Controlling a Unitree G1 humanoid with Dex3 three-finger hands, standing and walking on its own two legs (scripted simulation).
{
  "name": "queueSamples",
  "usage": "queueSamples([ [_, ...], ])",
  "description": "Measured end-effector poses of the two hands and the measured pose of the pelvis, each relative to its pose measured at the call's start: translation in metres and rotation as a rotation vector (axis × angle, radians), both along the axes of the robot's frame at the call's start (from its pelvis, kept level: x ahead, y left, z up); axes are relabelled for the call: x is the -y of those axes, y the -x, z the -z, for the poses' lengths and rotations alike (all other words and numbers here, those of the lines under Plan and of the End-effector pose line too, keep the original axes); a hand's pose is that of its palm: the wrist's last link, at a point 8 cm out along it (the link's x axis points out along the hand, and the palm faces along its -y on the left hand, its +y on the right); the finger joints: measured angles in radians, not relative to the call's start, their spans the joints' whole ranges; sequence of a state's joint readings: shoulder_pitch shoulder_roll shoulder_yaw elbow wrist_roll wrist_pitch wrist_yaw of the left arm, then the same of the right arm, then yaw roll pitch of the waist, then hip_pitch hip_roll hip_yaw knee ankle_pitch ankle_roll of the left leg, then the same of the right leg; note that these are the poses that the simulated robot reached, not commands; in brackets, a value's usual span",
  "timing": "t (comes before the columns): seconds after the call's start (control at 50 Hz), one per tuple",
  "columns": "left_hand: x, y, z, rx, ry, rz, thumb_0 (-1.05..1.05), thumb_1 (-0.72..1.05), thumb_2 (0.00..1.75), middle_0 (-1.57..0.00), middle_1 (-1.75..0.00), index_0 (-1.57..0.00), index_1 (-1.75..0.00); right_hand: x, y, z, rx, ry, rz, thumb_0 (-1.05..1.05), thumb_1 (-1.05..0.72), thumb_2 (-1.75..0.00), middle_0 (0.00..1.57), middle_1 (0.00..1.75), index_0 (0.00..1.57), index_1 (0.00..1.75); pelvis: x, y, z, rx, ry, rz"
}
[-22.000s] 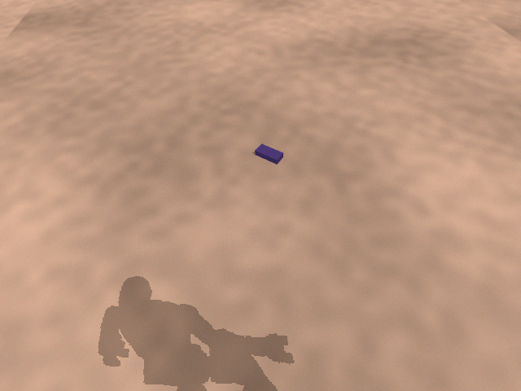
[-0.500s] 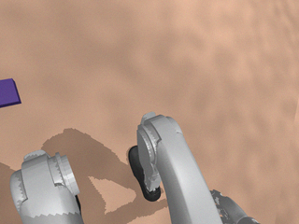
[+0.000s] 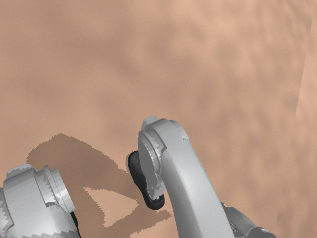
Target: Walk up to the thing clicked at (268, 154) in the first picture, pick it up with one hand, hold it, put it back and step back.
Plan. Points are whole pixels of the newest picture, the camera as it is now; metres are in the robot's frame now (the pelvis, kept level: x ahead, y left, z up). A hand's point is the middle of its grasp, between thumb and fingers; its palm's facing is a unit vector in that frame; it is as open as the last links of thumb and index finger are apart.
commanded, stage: rest palm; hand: left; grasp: from above
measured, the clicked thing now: out of the picture +0.47 +0.30 -0.29
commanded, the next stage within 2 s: close in 0.64 s
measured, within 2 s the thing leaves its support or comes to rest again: neither
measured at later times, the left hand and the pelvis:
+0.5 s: hand out of the picture +0.45 +0.29 -0.26, palm faces -0.46 -0.09 -0.88, open 14.1 cm; pelvis -0.01 +0.00 +0.00, yaw -1 degrees
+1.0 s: hand out of the picture +0.45 +0.29 -0.26, palm faces -0.47 -0.11 -0.88, open 13.1 cm; pelvis -0.01 +0.00 +0.01, yaw -2 degrees
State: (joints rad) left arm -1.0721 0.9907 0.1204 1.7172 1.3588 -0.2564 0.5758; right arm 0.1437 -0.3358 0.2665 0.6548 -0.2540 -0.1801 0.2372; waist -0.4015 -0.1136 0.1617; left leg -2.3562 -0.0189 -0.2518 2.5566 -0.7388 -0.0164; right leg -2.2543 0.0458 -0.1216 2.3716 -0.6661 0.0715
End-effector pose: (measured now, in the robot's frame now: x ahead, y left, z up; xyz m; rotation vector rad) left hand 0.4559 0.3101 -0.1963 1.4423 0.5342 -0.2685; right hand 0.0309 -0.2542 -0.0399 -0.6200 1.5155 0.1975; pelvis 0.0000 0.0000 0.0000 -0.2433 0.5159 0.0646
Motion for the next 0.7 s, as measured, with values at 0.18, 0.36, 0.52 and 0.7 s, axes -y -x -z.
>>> queueSamples([
  [0.18,0.008,0.004,0.002,0.019,0.021,0.063,0.00,-0.52,1.02,-0.10,-0.96,-0.08,-0.97,-0.001,-0.002,-0.003,0.020,0.011,-0.032,0.00,-0.91,-0.90,0.20,0.30,0.20,0.30,-0.001,0.004,0.002,0.031,0.010,0.003],
  [0.36,0.017,0.003,0.002,0.051,-0.006,0.092,0.00,-0.51,1.01,-0.10,-0.96,-0.09,-0.97,-0.005,-0.005,-0.006,0.042,-0.009,-0.055,0.00,-0.91,-0.90,0.20,0.30,0.20,0.30,-0.004,0.007,-0.001,0.033,0.017,0.009],
  [0.52,0.019,0.003,0.009,0.031,-0.019,0.032,0.00,-0.50,0.99,-0.11,-0.95,-0.09,-0.96,-0.005,-0.005,-0.012,0.042,-0.031,-0.069,0.00,-0.91,-0.90,0.20,0.30,0.20,0.30,-0.004,0.007,-0.004,0.027,0.017,0.011],
  [0.7,0.017,0.001,0.015,0.020,-0.002,0.012,0.00,-0.49,0.97,-0.13,-0.96,-0.11,-0.95,-0.005,-0.002,-0.012,0.017,-0.039,-0.064,0.00,-0.91,-0.90,0.20,0.30,0.20,0.30,-0.002,0.005,-0.004,0.028,0.017,0.012],
])
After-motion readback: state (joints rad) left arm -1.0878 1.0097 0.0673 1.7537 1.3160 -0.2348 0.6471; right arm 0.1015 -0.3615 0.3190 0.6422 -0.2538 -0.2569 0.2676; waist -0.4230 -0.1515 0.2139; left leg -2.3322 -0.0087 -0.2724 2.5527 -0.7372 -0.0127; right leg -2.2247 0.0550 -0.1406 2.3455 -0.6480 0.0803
